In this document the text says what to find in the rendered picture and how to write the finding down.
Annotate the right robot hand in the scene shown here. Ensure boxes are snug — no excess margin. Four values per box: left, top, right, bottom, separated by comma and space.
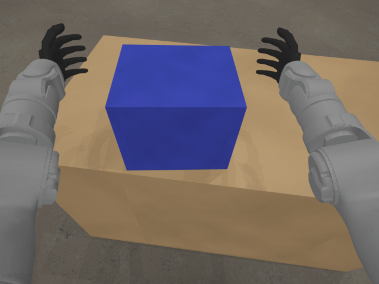
256, 27, 301, 84

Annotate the robot left forearm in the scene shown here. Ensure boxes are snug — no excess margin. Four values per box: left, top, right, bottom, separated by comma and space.
0, 59, 66, 150

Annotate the carton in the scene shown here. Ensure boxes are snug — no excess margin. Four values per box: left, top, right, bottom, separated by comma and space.
105, 44, 247, 170

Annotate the robot right forearm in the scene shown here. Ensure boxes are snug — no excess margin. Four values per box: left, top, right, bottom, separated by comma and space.
278, 61, 379, 154

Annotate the left robot upper arm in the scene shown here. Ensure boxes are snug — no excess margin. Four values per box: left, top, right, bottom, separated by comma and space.
0, 141, 60, 284

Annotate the pedestal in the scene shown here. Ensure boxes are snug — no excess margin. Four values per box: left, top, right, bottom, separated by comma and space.
53, 35, 379, 272

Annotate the right robot upper arm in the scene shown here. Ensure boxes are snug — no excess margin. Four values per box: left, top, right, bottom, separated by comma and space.
308, 138, 379, 284

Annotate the left robot hand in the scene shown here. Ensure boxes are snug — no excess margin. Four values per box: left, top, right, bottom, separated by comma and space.
38, 23, 88, 81

